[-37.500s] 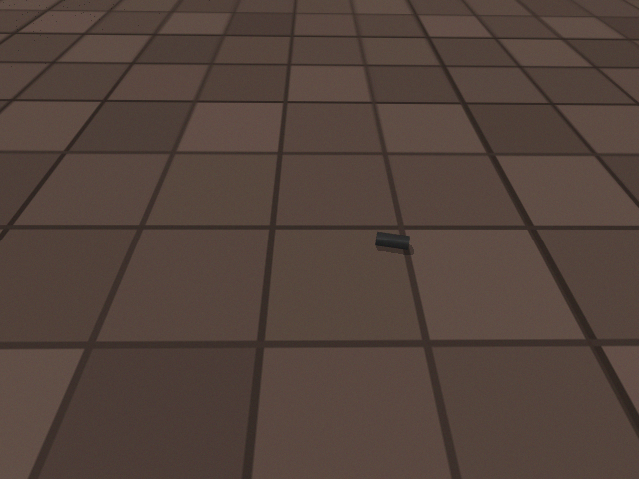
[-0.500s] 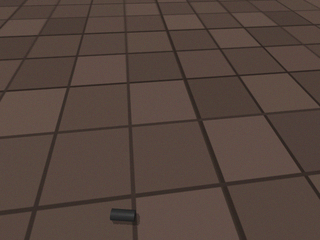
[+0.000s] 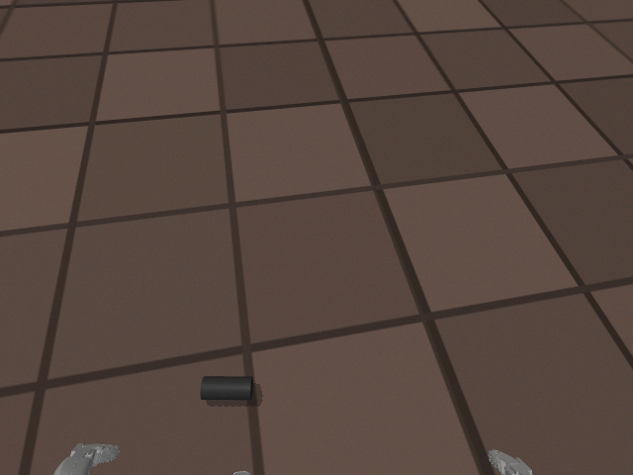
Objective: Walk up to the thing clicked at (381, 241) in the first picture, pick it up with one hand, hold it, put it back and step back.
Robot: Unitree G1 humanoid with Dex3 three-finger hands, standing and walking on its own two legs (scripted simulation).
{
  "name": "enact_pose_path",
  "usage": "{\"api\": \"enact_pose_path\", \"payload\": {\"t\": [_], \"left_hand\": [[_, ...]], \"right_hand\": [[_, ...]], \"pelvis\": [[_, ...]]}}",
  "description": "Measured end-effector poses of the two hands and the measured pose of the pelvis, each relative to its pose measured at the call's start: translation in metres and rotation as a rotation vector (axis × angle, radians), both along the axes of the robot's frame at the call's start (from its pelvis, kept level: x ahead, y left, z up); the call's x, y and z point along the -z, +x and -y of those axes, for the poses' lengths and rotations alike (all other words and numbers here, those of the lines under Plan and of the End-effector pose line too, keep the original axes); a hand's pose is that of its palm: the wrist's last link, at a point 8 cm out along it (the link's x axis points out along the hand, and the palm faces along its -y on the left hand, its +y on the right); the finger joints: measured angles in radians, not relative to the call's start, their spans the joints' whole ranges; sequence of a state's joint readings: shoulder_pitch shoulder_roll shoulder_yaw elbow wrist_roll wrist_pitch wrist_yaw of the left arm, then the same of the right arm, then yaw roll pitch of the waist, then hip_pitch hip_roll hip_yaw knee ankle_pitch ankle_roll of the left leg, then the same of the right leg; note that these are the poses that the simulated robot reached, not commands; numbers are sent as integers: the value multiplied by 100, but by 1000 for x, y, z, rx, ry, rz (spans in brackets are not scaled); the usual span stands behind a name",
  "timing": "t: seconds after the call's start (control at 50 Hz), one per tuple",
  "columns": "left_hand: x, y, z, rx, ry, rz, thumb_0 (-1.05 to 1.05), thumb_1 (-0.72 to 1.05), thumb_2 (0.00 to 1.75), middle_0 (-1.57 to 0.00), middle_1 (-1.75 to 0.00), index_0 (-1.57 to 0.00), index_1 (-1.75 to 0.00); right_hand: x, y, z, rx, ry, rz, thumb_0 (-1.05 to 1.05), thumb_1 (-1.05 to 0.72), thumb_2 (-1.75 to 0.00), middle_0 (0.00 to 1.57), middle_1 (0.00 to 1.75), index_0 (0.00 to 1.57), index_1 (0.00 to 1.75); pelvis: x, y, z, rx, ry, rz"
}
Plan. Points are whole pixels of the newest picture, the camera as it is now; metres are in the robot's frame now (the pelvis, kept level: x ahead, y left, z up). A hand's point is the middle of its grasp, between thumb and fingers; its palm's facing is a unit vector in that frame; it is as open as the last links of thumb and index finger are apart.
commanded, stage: rise first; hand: left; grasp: from above
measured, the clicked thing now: (227, 388) +0.43 +0.22 -0.70
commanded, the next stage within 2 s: none
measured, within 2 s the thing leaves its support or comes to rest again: neither
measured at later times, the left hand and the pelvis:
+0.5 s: hand out of the picture +0.12 +0.26 -0.20, palm faces -0.17 -0.86 -0.48, open 14.2 cm; pelvis -0.02 +0.00 -0.07, yaw +0 degrees
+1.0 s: hand (158, 448) +0.24 +0.29 -0.40, palm faces -0.45 -0.44 -0.77, open 14.2 cm; pelvis -0.07 +0.00 -0.25, yaw -4 degrees
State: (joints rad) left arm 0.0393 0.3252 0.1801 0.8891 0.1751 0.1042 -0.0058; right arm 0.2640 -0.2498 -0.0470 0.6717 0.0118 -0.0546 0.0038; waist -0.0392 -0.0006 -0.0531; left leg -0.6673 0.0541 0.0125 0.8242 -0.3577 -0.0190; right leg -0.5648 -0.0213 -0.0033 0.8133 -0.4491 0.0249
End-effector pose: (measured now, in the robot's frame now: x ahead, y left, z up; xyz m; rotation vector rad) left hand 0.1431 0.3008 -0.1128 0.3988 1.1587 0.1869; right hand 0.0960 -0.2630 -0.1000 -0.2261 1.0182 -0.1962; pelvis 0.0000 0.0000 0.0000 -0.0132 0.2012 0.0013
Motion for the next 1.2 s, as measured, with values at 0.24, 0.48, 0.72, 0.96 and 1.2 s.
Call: {"api": "enact_pose_path", "payload": {"t": [0.24,0.48,0.72,0.96,1.2], "left_hand": [[23,-12,-1,69,32,22,0,-49,101,-6,-103,-5,-105],[47,-27,-2,125,79,15,0,-53,100,-8,-102,-7,-104],[116,14,-12,360,208,62,0,-56,99,-11,-99,-9,-102],[216,91,-11,668,410,188,0,-57,103,-10,-101,-8,-104],[278,152,0,876,546,254,0,-57,106,-7,-103,-5,-105]], "right_hand": [[17,36,-7,-55,-32,132,1,-86,-89,20,30,20,30],[43,50,-23,-109,-13,206,1,-88,-90,20,30,20,30],[116,44,-14,-151,-27,184,1,-90,-90,20,30,20,30],[246,6,8,-140,-35,12,1,-90,-90,20,30,20,29],[333,-83,11,-66,-15,-209,1,-88,-90,20,29,20,29]], "pelvis": [[33,-7,-3,-5,-20,-64],[64,-19,-4,-5,-29,-133],[130,-37,-3,7,-29,-261],[235,-67,1,40,-37,-381],[309,-96,2,74,-52,-380]]}}
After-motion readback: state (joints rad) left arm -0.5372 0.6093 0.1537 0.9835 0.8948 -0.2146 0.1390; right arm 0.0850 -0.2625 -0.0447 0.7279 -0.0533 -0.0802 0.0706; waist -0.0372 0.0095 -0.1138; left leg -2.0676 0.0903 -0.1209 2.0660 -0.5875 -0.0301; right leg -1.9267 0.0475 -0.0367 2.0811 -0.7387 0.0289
